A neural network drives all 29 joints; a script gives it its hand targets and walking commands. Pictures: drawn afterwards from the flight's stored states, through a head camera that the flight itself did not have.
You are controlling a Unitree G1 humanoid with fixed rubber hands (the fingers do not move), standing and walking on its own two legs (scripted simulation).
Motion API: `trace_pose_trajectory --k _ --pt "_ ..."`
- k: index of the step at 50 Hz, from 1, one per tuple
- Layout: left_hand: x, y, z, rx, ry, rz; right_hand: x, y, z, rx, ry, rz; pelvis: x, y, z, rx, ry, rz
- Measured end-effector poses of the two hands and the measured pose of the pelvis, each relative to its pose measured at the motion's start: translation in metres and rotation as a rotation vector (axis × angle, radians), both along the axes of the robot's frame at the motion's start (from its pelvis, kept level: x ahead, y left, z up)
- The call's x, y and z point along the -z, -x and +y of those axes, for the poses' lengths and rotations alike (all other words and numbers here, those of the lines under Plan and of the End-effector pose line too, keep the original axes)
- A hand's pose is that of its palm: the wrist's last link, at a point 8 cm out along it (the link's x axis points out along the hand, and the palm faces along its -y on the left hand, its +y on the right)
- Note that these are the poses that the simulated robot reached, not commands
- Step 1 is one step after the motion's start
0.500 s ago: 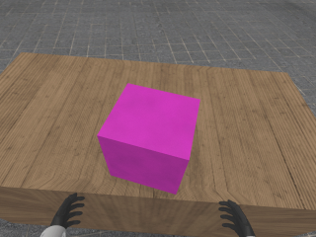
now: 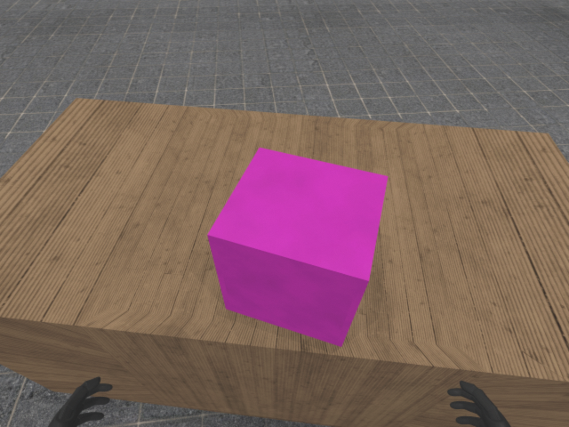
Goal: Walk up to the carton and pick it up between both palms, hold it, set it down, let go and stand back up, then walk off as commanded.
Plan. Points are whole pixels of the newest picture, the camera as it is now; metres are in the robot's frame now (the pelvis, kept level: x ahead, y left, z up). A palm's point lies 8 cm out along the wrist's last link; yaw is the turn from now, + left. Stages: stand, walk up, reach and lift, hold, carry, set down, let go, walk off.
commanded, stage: stand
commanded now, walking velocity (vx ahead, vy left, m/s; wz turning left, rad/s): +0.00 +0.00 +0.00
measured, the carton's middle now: (300, 247) +0.40 -0.03 -0.02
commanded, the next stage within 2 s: none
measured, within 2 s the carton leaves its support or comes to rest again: neither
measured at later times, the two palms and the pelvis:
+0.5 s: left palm out of the picture +0.11 +0.32 -0.08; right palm out of the picture +0.12 -0.29 -0.08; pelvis +0.00 +0.01 +0.00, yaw +0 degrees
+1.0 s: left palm out of the picture +0.08 +0.33 -0.09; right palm out of the picture +0.10 -0.30 -0.08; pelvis -0.01 +0.01 +0.00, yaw +0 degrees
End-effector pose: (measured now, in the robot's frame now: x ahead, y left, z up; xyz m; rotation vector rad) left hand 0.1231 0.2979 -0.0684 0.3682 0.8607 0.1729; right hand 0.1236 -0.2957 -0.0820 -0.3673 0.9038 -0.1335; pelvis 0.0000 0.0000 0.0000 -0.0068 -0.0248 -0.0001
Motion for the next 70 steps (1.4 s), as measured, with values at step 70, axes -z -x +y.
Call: trace_pose_trajectory --k 70 --pt "0.018 0.041 0.028 -0.082 -0.037 0.207 0.014 0.03 -0.002 0.06 0.014 0.144 -0.006 0.002 0.009 -0.009 -0.008 -0.005"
